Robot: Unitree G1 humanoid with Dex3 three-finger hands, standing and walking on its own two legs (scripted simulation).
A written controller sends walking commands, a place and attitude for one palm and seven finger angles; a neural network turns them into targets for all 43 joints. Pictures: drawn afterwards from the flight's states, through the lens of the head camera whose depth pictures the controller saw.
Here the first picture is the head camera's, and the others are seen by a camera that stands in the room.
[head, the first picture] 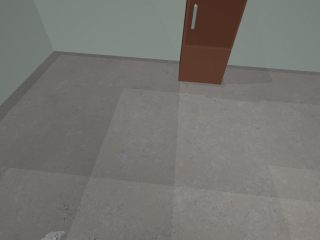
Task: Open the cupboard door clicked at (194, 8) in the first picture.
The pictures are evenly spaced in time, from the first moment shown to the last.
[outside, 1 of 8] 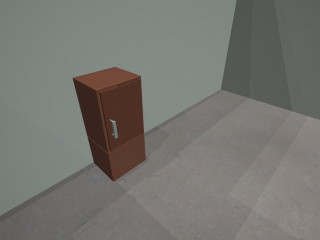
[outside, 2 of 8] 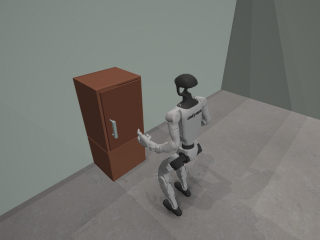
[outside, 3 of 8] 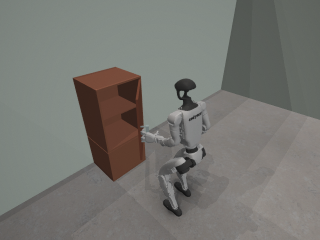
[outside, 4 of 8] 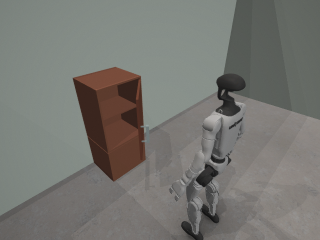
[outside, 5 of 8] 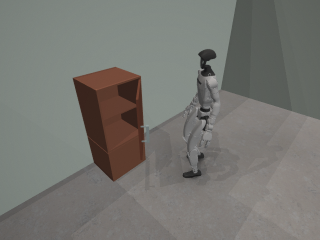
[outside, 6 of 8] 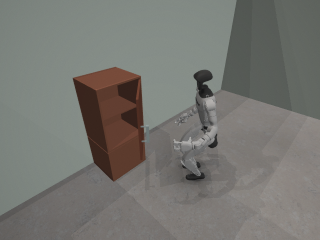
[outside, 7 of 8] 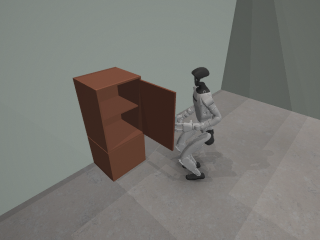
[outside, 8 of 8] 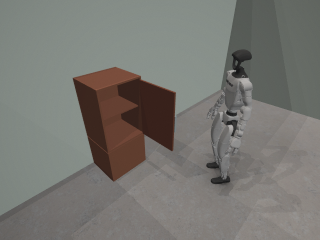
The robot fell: no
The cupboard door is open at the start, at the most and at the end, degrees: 0 92 90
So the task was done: yes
